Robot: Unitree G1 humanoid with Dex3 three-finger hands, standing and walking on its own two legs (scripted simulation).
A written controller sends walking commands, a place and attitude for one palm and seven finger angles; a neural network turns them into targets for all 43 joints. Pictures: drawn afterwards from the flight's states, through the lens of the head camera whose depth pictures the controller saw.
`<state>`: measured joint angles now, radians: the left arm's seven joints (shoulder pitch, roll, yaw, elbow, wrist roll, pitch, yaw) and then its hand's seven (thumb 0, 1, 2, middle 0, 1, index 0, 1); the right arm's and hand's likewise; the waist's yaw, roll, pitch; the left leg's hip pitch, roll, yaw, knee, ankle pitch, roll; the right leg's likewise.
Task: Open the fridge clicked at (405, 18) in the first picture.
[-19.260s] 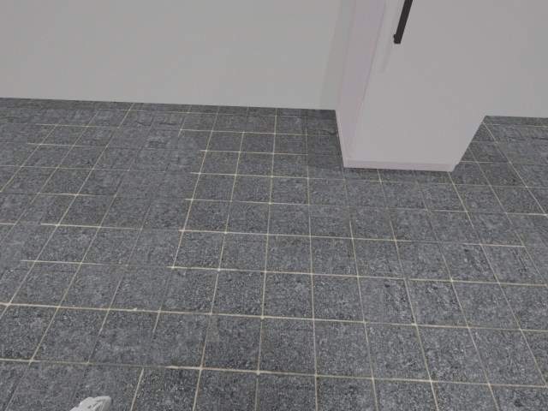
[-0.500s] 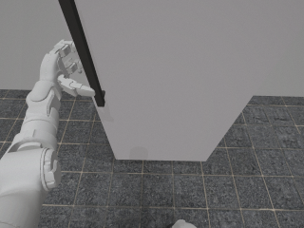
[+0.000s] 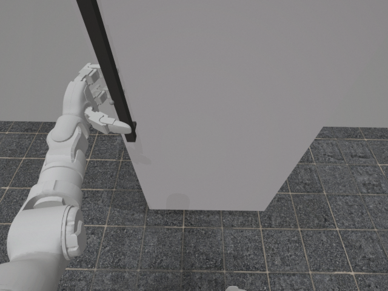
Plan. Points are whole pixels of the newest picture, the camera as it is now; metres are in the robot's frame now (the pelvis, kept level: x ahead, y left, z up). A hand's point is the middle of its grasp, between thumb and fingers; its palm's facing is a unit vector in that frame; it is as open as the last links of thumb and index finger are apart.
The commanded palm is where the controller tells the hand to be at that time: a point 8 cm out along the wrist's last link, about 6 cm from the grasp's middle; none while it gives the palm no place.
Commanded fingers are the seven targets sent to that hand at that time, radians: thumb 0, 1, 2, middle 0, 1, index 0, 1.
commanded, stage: slide the fingers in behind the handle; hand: left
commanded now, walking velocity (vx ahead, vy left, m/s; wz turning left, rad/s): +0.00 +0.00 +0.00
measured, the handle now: (115, 75) +0.51 +0.15 +0.16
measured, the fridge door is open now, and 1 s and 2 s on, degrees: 0 0 0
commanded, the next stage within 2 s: grip the handle and tug to test in 1.22 s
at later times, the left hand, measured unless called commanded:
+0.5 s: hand (122, 103) +0.46 +0.14 +0.13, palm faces -0.05 -1.00 +0.00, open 14.0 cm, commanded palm +0.43 +0.19 +0.14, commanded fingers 0.00 -0.50 0.30 -0.30 -1.20 -0.30 -1.20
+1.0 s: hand (125, 102) +0.46 +0.13 +0.14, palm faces -0.05 -1.00 +0.00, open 14.1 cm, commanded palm +0.43 +0.18 +0.14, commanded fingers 0.00 -0.50 0.30 -0.30 -1.20 -0.30 -1.20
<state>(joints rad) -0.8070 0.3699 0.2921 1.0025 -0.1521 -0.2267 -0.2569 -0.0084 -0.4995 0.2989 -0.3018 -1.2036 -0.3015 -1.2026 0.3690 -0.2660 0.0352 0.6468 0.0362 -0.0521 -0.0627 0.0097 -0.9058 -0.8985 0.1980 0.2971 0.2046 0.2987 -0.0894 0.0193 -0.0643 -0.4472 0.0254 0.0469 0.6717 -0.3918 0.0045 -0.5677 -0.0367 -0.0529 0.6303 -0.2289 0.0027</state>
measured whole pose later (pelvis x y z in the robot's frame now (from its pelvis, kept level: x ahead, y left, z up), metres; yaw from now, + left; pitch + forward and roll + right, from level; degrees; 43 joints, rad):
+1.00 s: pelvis +0.00 -0.01 +0.00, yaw +0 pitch +8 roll +0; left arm -0.81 0.30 0.24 0.99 -0.15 -0.23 -0.18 -0.01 -0.50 0.30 -0.29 -1.20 -0.28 -1.20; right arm 0.35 -0.26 0.03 0.67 0.03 -0.05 -0.06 0.01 -0.91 -0.90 0.20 0.30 0.20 0.30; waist -0.07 0.02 -0.06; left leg -0.42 0.02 0.04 0.65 -0.38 0.00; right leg -0.55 -0.04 -0.06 0.63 -0.23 0.00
